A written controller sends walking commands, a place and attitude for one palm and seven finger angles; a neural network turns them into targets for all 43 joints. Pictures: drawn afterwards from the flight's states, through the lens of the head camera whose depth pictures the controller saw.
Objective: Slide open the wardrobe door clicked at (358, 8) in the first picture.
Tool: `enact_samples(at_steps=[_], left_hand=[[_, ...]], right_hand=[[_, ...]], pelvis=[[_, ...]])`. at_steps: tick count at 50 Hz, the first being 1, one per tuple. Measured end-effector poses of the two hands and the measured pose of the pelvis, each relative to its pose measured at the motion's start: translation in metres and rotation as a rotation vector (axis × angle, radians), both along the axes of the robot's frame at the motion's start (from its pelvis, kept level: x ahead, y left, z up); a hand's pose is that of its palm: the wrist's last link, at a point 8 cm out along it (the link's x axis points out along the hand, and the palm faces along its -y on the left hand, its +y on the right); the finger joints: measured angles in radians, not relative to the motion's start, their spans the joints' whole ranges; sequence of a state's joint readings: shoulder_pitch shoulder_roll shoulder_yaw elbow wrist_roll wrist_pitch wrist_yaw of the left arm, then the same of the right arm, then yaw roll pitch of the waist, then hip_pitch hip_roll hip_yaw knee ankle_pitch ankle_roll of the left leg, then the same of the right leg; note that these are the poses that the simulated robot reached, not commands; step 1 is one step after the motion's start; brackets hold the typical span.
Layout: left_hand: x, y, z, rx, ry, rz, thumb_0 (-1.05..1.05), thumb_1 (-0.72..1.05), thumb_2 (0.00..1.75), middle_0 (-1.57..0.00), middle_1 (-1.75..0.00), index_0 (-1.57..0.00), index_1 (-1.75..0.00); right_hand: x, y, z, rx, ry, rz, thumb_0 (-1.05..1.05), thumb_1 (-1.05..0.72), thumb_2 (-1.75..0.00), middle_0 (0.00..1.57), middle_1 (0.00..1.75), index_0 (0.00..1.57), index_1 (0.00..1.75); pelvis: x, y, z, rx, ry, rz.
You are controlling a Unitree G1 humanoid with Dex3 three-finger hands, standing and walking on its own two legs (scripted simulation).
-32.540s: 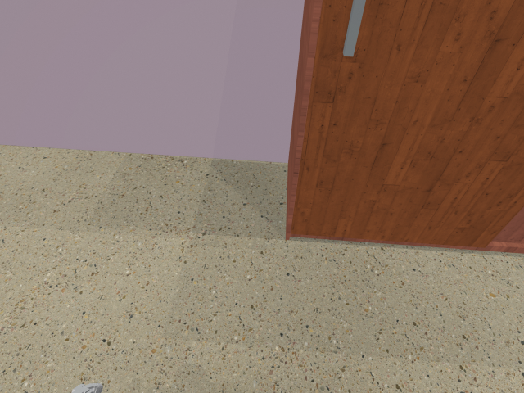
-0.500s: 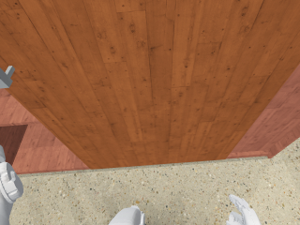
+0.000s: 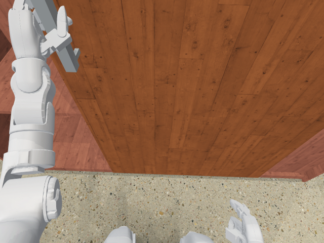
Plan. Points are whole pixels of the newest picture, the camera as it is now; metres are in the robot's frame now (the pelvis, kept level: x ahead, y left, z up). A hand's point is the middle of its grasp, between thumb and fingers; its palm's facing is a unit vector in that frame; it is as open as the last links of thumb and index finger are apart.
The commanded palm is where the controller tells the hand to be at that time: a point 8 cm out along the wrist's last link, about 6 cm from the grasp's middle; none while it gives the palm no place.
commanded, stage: stop walking and hold the door there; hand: left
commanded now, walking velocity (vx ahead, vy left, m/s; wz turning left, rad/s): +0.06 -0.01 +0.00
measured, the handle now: (54, 13) +0.47 +0.24 +0.27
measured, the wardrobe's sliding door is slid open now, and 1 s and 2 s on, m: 0.56 0.56 0.56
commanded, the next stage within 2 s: loosen the grip on the handle in 0.68 s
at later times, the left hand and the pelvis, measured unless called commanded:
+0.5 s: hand (65, 33) +0.43 +0.21 +0.25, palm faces +0.23 -0.97 -0.11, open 6.0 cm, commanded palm +0.41 +0.25 +0.22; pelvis -0.02 +0.03 +0.01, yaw -2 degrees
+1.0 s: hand (58, 27) +0.43 +0.22 +0.27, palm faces +0.29 -0.95 -0.10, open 8.3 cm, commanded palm +0.40 +0.26 +0.24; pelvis -0.04 +0.01 +0.01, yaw -1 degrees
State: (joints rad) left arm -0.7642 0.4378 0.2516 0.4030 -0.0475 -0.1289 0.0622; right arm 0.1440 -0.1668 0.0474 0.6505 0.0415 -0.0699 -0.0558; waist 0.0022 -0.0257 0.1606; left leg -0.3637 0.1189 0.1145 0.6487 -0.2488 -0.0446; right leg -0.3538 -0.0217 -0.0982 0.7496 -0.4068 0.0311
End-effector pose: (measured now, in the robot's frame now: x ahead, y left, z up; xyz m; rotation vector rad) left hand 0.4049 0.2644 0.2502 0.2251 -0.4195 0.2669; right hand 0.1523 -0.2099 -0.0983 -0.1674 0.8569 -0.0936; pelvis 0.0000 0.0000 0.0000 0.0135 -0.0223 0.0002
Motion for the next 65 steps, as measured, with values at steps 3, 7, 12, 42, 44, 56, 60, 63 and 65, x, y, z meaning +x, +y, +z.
enact_samples(at_steps=[3,7,12,42,44,56,60,63,65], left_hand=[[-0.001,0.000,0.001,0.009,0.019,0.009,-0.21,0.70,0.79,-0.46,-1.42,-0.25,-1.38],[-0.001,0.001,0.002,-0.005,0.037,-0.019,-0.20,0.70,0.79,-0.46,-1.41,-0.28,-1.39],[0.001,0.002,0.001,-0.057,0.026,-0.078,-0.17,0.69,0.80,-0.46,-1.40,-0.30,-1.39],[0.002,0.002,0.009,-0.082,0.166,-0.042,-0.12,0.68,0.77,-0.46,-1.40,-0.22,-1.38],[0.002,0.005,0.010,-0.170,0.193,-0.058,-0.11,0.60,0.75,-0.46,-1.40,-0.27,-1.38],[-0.008,0.002,0.015,-0.101,0.132,-0.007,-0.01,-0.15,0.39,-0.44,-1.38,-0.30,-1.34],[-0.005,0.000,0.011,-0.081,0.116,-0.036,-0.01,-0.35,0.29,-0.41,-1.34,-0.30,-1.31],[-0.002,0.002,0.011,-0.093,0.111,-0.042,-0.01,-0.44,0.25,-0.40,-1.32,-0.31,-1.28],[-0.001,0.004,0.011,-0.100,0.109,-0.047,-0.01,-0.48,0.23,-0.43,-1.32,-0.30,-1.26]], right_hand=[[0.001,0.016,-0.009,0.046,0.004,0.032,0.01,-0.90,-0.90,0.20,0.30,0.20,0.30],[-0.008,0.022,-0.006,0.026,0.038,0.033,0.01,-0.90,-0.90,0.20,0.30,0.20,0.30],[-0.021,0.013,0.005,-0.067,0.058,0.001,0.01,-0.90,-0.90,0.20,0.30,0.20,0.30],[-0.078,-0.028,0.013,-0.099,0.084,-0.099,0.01,-0.90,-0.90,0.20,0.30,0.20,0.30],[-0.083,-0.032,0.020,-0.103,0.052,-0.100,0.01,-0.90,-0.90,0.20,0.30,0.20,0.30],[-0.143,-0.053,0.017,-0.124,0.065,-0.163,0.01,-0.90,-0.90,0.20,0.30,0.20,0.30],[-0.163,-0.053,0.012,-0.129,0.126,-0.186,0.01,-0.90,-0.90,0.20,0.30,0.20,0.30],[-0.169,-0.051,0.010,-0.131,0.152,-0.210,0.01,-0.90,-0.90,0.20,0.30,0.20,0.30],[-0.169,-0.049,0.010,-0.129,0.160,-0.216,0.01,-0.90,-0.90,0.20,0.30,0.20,0.30]], pelvis=[[-0.002,0.004,-0.001,-0.020,-0.010,0.005],[-0.003,0.015,0.006,-0.013,-0.008,0.013],[-0.004,0.032,0.008,-0.018,-0.009,0.010],[-0.026,0.018,0.014,-0.019,0.038,-0.023],[-0.027,0.015,0.015,-0.014,0.055,-0.014],[-0.045,0.012,0.011,-0.012,0.065,-0.035],[-0.043,0.013,0.010,-0.013,0.074,-0.045],[-0.040,0.014,0.011,-0.015,0.074,-0.052],[-0.037,0.014,0.012,-0.017,0.073,-0.054]])
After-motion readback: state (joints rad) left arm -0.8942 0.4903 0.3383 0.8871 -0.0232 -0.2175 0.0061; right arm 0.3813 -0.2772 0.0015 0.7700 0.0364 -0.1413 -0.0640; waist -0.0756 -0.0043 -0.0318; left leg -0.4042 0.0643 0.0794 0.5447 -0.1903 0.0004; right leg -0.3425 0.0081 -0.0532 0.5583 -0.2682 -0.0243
